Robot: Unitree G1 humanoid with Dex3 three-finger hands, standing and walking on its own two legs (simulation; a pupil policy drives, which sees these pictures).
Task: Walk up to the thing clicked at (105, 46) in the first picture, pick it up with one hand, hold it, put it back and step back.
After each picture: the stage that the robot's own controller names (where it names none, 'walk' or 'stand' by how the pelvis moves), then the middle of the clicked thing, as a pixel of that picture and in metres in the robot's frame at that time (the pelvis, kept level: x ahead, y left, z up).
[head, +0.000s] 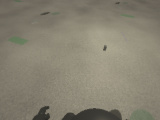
stand; (105, 47) +1.57 -0.38 -0.72
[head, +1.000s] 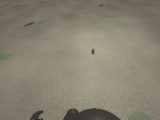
walk; (93, 51) +1.47 +0.02 -0.70
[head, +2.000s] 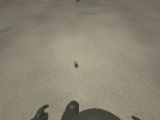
walk; (76, 64) +0.94 +0.28 -0.72
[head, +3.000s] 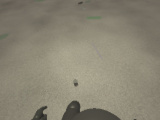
walk; (75, 82) +0.58 +0.23 -0.71
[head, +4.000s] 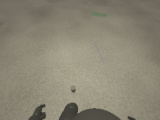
stand; (73, 88) +0.42 +0.18 -0.70
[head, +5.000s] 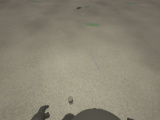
stand; (70, 99) +0.35 +0.20 -0.72
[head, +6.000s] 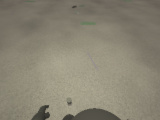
stand; (69, 101) +0.33 +0.21 -0.72
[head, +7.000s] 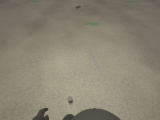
stand; (70, 99) +0.35 +0.21 -0.73
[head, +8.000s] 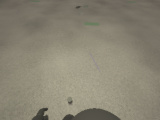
stand; (69, 100) +0.34 +0.21 -0.73
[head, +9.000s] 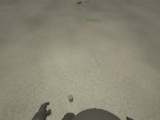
go down; (70, 97) +0.34 +0.20 -0.72
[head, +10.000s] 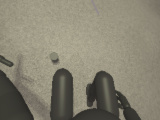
go down; (54, 57) +0.43 +0.24 -0.30
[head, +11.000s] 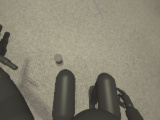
close in; (58, 59) +0.43 +0.24 -0.30
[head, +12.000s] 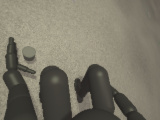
close in; (29, 54) +0.41 +0.27 -0.22
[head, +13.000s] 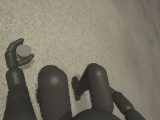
close; (23, 53) +0.41 +0.28 -0.22
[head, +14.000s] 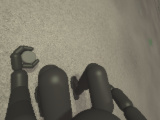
lift; (28, 58) +0.37 +0.25 -0.23
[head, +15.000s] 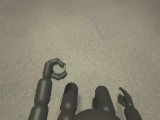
lift; (60, 71) +0.32 +0.19 -0.01
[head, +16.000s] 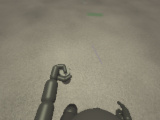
hold; (65, 75) +0.31 +0.17 +0.00
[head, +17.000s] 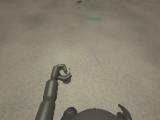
hold; (65, 75) +0.32 +0.17 +0.00
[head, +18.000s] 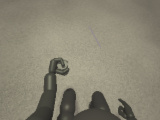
crouch; (63, 68) +0.37 +0.17 -0.06
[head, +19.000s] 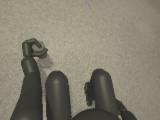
lower; (40, 50) +0.45 +0.27 -0.14
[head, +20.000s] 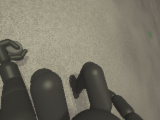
lower; (16, 52) +0.43 +0.28 -0.23
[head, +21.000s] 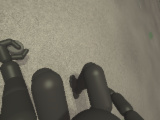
lower; (17, 51) +0.42 +0.28 -0.23
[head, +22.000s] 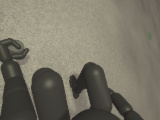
lower; (17, 51) +0.42 +0.28 -0.23
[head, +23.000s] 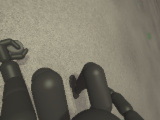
lower; (17, 51) +0.42 +0.28 -0.23
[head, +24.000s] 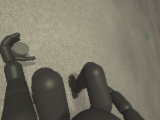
open; (20, 52) +0.42 +0.27 -0.23
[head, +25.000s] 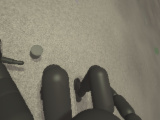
stand; (36, 52) +0.41 +0.25 -0.24
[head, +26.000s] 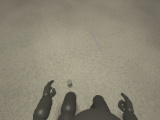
stand; (69, 83) +0.39 +0.18 -0.58
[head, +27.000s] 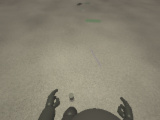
stand; (71, 96) +0.37 +0.18 -0.66
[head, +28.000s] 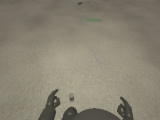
stand; (71, 96) +0.37 +0.18 -0.67
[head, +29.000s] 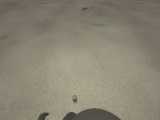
stand; (74, 98) +0.38 +0.17 -0.72
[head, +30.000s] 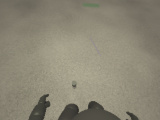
walk; (74, 83) +0.43 +0.12 -0.71
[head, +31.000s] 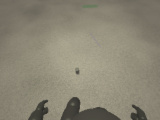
walk; (77, 70) +0.69 +0.20 -0.69
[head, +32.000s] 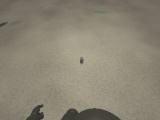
stand; (81, 60) +1.02 +0.18 -0.70
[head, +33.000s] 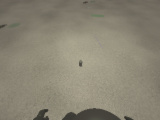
stand; (80, 63) +1.01 +0.17 -0.72
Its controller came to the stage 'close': yes
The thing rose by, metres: 0.71
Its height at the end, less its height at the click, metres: +0.00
